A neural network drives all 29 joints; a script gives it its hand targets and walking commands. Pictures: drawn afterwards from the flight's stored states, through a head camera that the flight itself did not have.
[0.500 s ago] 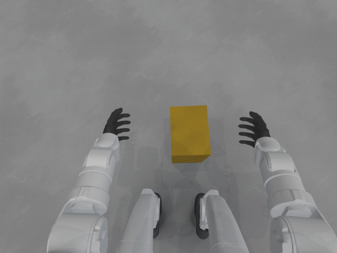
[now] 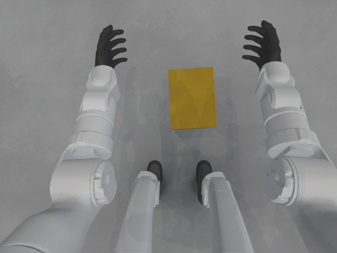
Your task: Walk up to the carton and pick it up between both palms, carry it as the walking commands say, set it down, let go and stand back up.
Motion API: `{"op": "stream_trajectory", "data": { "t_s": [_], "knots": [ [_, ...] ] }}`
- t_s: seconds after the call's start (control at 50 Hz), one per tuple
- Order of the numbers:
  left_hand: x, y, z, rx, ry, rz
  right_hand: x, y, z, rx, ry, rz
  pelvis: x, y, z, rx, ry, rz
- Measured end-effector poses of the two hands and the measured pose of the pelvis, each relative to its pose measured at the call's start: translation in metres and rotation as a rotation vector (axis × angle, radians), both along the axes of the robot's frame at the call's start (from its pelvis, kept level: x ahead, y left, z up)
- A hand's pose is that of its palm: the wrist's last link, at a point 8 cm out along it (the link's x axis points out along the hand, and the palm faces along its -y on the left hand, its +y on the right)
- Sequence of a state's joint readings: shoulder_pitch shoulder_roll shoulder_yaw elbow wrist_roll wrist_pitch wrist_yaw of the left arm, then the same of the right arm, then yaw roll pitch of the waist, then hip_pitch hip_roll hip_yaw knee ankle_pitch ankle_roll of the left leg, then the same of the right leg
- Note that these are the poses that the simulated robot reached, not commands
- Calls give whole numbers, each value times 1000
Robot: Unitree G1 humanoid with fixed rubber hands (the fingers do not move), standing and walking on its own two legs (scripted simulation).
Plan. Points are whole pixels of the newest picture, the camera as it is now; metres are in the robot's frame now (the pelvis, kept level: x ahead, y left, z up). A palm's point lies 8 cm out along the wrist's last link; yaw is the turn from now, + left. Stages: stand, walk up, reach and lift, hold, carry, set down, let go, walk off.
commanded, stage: reach and lift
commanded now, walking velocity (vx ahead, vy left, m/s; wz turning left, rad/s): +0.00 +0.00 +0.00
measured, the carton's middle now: (189, 103) +0.46 -0.04 -0.52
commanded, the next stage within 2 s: none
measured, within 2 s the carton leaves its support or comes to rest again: neither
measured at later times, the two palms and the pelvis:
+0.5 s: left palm (119, 69) +0.51 +0.16 -0.19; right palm (249, 66) +0.52 -0.17 -0.19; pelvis -0.01 +0.00 -0.07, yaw +0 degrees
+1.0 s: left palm (134, 82) +0.51 +0.16 -0.34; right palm (233, 80) +0.52 -0.17 -0.35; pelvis -0.03 +0.00 -0.20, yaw +1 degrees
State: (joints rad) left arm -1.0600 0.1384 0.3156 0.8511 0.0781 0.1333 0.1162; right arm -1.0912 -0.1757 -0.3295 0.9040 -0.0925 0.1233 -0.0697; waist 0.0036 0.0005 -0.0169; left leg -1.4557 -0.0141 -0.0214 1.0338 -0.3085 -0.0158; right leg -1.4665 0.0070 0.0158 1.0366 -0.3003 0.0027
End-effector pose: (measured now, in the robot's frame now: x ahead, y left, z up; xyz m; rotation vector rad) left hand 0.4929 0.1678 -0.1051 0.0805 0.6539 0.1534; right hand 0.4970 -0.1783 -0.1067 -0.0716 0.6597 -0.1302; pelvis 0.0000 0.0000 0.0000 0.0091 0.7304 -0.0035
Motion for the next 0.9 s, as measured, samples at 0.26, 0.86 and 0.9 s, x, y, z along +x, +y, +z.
{"op": "stream_trajectory", "data": {
  "t_s": [0.26, 0.86, 0.9],
  "knots": [
    [21, -4, -20, -15, -41, -1, 20, 4, -22, 15, -33, 4, 6, 0, -10, 0, 92, 0],
    [20, -10, -202, -38, 4, 19, 19, 6, -201, 14, 4, -12, -27, 2, -174, 3, 97, 0],
    [21, -10, -212, -38, 8, 17, 20, 6, -212, 15, 8, -8, -28, 1, -183, 5, 90, 0]
  ]
}}
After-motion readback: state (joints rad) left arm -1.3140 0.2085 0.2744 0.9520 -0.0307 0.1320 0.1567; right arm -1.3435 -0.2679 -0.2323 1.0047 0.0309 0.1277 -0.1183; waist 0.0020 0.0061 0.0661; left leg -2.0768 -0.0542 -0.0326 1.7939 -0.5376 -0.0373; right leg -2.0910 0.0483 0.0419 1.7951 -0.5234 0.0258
